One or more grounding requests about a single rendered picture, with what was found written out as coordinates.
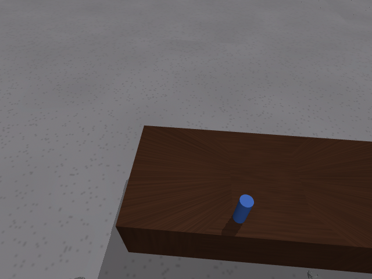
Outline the can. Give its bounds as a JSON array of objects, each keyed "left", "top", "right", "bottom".
[{"left": 232, "top": 195, "right": 254, "bottom": 223}]

